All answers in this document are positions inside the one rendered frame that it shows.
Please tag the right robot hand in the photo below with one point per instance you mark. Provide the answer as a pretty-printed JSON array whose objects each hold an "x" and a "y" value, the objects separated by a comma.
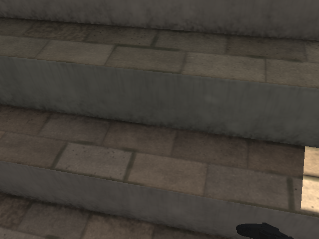
[{"x": 260, "y": 231}]

